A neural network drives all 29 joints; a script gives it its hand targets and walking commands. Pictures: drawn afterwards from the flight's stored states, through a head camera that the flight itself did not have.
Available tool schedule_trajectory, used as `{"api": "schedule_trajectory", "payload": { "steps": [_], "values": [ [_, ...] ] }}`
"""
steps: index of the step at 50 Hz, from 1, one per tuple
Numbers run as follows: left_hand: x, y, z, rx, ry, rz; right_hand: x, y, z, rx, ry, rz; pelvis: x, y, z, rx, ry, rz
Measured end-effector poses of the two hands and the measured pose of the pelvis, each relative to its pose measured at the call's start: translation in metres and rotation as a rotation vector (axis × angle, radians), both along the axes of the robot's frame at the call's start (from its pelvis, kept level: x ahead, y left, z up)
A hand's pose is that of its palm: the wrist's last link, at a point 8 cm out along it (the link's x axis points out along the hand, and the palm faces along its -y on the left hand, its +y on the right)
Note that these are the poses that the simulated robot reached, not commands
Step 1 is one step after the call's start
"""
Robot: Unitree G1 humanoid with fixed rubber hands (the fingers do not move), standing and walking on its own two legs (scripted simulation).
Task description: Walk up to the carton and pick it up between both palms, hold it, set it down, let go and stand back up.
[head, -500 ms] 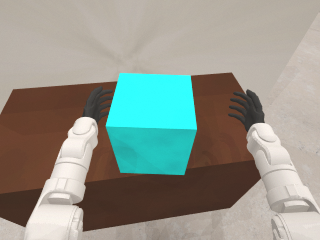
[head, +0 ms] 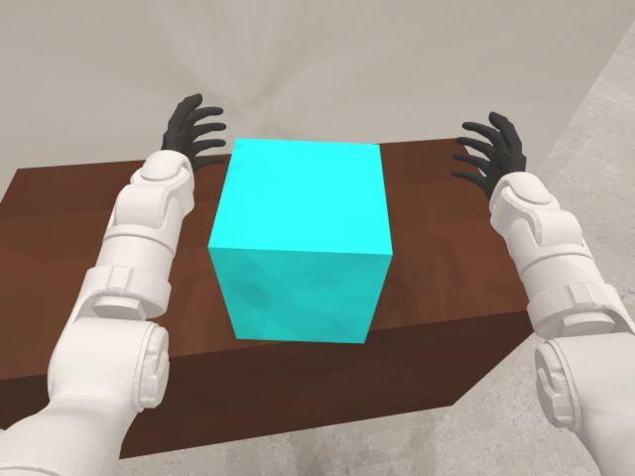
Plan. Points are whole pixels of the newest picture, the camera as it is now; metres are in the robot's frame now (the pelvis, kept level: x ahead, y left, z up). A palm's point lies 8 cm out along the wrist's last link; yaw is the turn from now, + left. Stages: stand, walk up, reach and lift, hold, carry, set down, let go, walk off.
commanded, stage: reach and lift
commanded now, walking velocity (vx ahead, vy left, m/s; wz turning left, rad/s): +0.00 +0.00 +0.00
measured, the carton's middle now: (303, 247) +0.44 +0.03 +0.00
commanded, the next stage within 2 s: none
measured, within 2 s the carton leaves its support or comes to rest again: neither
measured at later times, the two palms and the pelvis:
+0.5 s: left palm (185, 181) +0.46 +0.19 +0.12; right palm (478, 200) +0.43 -0.20 +0.11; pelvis +0.00 +0.00 +0.00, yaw +0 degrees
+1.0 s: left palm (200, 219) +0.45 +0.18 +0.05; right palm (458, 239) +0.43 -0.20 +0.03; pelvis +0.00 +0.00 -0.02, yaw +1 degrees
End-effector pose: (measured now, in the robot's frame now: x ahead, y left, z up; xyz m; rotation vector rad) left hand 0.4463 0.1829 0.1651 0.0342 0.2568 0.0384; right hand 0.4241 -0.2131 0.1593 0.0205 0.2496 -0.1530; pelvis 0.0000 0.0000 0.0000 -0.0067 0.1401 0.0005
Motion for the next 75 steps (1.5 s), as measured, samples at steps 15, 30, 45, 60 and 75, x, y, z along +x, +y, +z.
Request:
{"api": "schedule_trajectory", "payload": {
  "steps": [15,30,45,60,75],
  "values": [
    [0.022,-0.006,0.012,0.008,0.012,0.009,0.017,0.004,0.011,-0.017,0.025,-0.008,0.0,0.002,0.0,-0.001,0.051,-0.006],
    [0.002,0.008,-0.084,0.023,0.048,0.023,0.0,0.023,-0.079,-0.047,0.074,0.012,0.001,0.0,-0.006,-0.006,0.135,0.014],
    [0.003,0.001,-0.122,0.034,0.001,0.003,0.0,0.019,-0.125,-0.034,0.067,-0.033,0.001,0.002,-0.019,-0.012,0.253,0.025],
    [0.007,0.0,-0.12,0.022,-0.028,0.019,0.011,0.026,-0.123,-0.042,0.008,0.009,-0.003,0.002,-0.024,0.0,0.28,0.021],
    [0.005,-0.006,-0.122,0.012,-0.062,0.004,0.005,0.084,-0.131,-0.031,-0.024,0.037,0.0,0.005,-0.015,-0.015,0.242,0.053]
  ]
}}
